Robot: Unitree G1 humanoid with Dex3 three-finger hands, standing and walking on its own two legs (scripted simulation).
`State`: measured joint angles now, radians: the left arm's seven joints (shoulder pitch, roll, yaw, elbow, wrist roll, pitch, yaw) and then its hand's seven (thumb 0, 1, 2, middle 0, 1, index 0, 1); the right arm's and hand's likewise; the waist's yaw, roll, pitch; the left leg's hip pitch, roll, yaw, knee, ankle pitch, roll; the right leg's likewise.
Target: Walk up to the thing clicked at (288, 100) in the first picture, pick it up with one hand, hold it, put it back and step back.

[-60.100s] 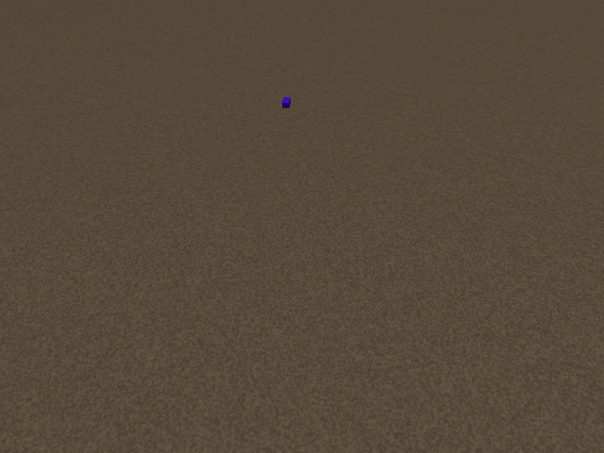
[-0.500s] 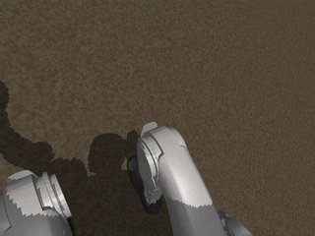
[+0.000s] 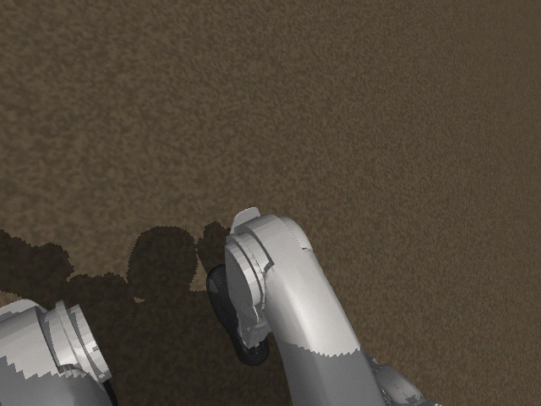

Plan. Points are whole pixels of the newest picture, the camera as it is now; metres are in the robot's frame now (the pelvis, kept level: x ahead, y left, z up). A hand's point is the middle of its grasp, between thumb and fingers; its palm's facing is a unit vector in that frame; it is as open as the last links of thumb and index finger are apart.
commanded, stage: rest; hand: left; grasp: from above
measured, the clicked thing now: out of the picture +0.51 +0.29 -0.28
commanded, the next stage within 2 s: open in 0.28 s
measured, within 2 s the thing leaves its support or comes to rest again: rests again in 0.12 s
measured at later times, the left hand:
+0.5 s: hand out of the picture +0.48 +0.27 -0.24, palm faces -0.46 -0.03 -0.89, open 7.6 cm
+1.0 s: hand out of the picture +0.49 +0.27 -0.24, palm faces -0.47 -0.04 -0.88, open 11.4 cm
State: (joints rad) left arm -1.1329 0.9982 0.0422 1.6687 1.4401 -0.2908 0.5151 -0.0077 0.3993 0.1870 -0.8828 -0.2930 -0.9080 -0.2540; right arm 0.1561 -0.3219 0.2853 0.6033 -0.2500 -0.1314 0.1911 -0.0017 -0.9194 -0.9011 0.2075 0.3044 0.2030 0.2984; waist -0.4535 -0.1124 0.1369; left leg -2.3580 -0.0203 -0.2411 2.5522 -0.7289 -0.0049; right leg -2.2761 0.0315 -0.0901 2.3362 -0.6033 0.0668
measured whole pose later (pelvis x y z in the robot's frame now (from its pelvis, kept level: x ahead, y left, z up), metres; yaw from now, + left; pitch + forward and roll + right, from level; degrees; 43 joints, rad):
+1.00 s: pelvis +0.00 +0.00 +0.00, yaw -1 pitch +28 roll -16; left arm -1.13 1.04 0.01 1.66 1.39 -0.30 0.51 0.00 -0.07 0.64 -0.44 -0.63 -0.45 -0.63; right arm 0.15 -0.34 0.34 0.58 -0.25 -0.14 0.19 0.00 -0.91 -0.90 0.21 0.30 0.20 0.30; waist -0.46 -0.13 0.18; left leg -2.35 -0.02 -0.27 2.55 -0.72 -0.01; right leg -2.26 0.03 -0.11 2.32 -0.59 0.07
